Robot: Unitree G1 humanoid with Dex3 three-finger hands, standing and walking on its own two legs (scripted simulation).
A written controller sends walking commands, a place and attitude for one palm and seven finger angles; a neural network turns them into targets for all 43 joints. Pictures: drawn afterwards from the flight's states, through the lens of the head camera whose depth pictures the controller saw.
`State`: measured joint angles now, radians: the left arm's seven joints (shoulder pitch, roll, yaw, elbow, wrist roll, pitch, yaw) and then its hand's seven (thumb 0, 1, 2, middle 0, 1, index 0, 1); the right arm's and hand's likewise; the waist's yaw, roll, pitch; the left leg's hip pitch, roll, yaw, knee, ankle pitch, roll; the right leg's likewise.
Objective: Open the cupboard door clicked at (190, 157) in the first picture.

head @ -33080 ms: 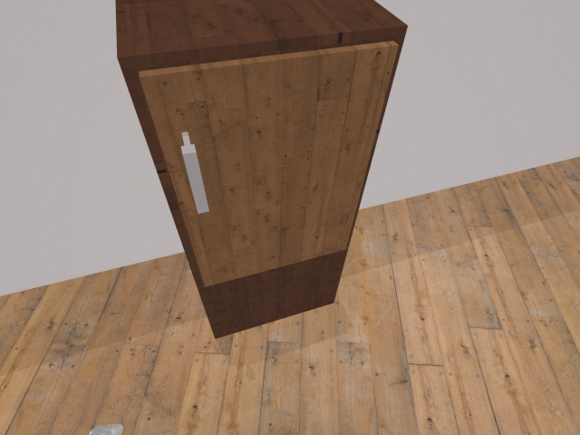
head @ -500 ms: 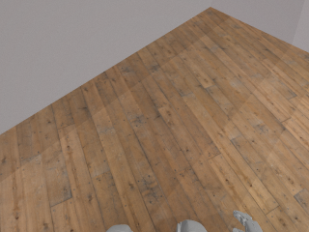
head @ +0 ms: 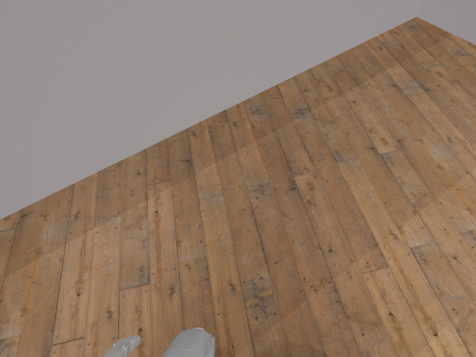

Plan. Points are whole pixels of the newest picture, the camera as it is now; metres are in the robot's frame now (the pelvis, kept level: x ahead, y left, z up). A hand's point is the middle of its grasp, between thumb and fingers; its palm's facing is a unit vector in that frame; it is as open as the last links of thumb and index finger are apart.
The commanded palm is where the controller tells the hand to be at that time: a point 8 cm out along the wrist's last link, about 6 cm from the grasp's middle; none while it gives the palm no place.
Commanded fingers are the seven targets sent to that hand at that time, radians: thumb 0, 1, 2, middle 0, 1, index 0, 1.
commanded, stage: turn to face it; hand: left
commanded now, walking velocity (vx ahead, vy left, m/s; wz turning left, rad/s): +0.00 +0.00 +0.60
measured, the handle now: out of the picture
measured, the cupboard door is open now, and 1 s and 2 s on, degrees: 44 44 44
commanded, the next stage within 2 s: take the last steps up to it in 1.94 s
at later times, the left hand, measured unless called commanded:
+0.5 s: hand out of the picture +0.06 +0.27 -0.17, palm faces +0.30 -0.92 -0.24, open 7.4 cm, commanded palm none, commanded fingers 0.00 0.90 0.90 -0.20 -0.30 -0.20 -0.30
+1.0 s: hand out of the picture -0.01 +0.19 -0.16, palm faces +0.56 -0.79 -0.24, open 7.3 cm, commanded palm none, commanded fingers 0.00 0.90 0.90 -0.20 -0.30 -0.20 -0.30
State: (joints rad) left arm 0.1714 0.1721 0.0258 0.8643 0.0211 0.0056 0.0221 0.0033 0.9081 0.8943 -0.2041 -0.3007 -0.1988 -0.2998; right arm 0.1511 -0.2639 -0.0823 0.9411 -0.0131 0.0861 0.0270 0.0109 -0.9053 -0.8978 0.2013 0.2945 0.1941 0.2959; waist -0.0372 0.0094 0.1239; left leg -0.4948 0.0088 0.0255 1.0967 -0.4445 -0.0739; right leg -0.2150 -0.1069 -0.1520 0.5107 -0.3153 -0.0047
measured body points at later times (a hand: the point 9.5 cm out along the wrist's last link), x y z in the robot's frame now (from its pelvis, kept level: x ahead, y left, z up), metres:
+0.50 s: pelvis +0.01 +0.03 +0.00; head +0.06 +0.07 +0.45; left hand +0.04 +0.32 -0.15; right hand +0.17 -0.19 -0.13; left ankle +0.00 +0.12 -0.74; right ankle +0.05 -0.15 -0.66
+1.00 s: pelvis +0.04 +0.00 +0.00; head +0.10 +0.03 +0.44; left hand -0.04 +0.24 -0.15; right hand +0.27 -0.17 -0.15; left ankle -0.03 +0.11 -0.69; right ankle +0.06 -0.12 -0.74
